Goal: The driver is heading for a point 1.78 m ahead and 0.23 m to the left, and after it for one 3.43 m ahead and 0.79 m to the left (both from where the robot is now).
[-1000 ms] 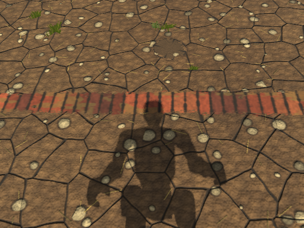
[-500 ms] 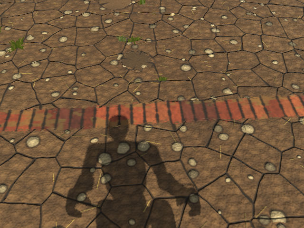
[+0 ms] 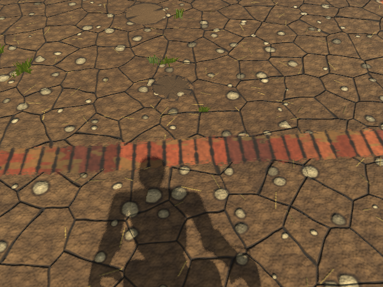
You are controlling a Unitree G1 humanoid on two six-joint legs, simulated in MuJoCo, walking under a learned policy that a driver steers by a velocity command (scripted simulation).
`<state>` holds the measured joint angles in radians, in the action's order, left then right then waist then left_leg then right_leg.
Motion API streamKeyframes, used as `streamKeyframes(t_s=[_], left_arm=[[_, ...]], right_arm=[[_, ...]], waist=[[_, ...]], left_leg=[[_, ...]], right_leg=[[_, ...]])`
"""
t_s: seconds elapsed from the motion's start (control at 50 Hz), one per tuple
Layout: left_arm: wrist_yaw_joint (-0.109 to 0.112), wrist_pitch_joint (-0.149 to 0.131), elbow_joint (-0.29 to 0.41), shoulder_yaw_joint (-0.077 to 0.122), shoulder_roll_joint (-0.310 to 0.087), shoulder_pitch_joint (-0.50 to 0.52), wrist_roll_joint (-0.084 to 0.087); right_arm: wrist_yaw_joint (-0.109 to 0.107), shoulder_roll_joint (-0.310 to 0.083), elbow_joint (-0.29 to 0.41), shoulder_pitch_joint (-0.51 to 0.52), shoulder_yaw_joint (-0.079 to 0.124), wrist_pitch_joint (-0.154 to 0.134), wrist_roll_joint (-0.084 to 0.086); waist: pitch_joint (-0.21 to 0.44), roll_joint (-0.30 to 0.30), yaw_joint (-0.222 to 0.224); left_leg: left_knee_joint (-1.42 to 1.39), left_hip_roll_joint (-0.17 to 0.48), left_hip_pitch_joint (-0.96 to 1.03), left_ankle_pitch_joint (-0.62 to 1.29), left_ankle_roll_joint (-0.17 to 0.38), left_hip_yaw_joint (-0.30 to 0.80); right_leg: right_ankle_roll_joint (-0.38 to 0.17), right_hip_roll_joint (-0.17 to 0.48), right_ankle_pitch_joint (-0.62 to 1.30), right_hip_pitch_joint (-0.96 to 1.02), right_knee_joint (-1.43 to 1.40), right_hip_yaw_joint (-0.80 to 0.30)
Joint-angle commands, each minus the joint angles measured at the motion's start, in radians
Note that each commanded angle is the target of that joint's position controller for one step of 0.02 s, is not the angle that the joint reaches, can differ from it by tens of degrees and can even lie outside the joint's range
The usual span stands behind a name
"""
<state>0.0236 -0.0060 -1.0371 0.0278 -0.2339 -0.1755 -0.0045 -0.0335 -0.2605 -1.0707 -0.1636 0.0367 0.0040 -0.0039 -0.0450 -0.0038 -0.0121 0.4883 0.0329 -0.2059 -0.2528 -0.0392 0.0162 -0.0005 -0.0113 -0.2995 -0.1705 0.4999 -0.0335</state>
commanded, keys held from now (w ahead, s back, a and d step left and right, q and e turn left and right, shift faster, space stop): no key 1.00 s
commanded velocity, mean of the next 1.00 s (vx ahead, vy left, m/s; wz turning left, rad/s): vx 0.00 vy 0.00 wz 0.00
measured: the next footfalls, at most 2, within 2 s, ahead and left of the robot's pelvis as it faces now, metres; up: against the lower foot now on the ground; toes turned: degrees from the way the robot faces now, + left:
right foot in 1.78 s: +0.43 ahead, -0.09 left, +0.00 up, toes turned -2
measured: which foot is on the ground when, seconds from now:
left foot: down 0.00-1.00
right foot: down 0.00-1.00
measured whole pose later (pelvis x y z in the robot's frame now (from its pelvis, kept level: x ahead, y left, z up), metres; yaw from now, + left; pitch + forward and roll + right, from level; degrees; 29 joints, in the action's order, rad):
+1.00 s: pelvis +0.00 +0.01 +0.00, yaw +0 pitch -1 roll +0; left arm 0.04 -0.01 -1.09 0.01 -0.19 -0.28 0.00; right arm -0.05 -0.20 -1.10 -0.26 0.01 0.00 0.00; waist -0.04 0.00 0.00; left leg 0.52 0.02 -0.24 -0.27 -0.03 0.02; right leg 0.01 0.00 -0.31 -0.19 0.51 -0.03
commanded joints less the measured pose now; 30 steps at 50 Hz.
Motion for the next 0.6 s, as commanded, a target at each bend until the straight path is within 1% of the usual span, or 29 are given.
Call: streamKeyframes(t_s=[0.02, 0.3, 0.6], left_arm=[[0.004, -0.007, 0.026, 0.018, -0.117, -0.014, 0.000], [0.008, -0.006, -0.005, 0.007, -0.104, -0.057, 0.002], [0.013, -0.005, -0.024, -0.002, -0.080, -0.112, 0.004]], right_arm=[[-0.005, -0.110, 0.026, -0.009, 0.016, -0.008, 0.001], [-0.010, -0.087, 0.001, -0.059, 0.006, -0.007, 0.002], [-0.013, -0.060, -0.011, -0.105, -0.002, -0.007, 0.004]], waist=[[0.029, 0.011, 0.003], [0.013, 0.005, 0.006], [0.001, 0.001, 0.008]], left_leg=[[-0.051, 0.007, 0.033, 0.160, 0.023, -0.004], [-0.050, 0.001, 0.019, 0.148, 0.027, -0.006], [-0.048, -0.005, 0.005, 0.135, 0.031, -0.007]], right_leg=[[-0.025, 0.041, 0.174, -0.047, -0.101, -0.030], [-0.017, 0.028, 0.154, -0.060, -0.097, -0.012], [-0.011, 0.022, 0.140, -0.072, -0.092, -0.001]])
Over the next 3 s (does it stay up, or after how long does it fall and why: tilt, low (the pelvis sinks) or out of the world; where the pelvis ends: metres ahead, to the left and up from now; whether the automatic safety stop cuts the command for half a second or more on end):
stays up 0.40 0.02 0.00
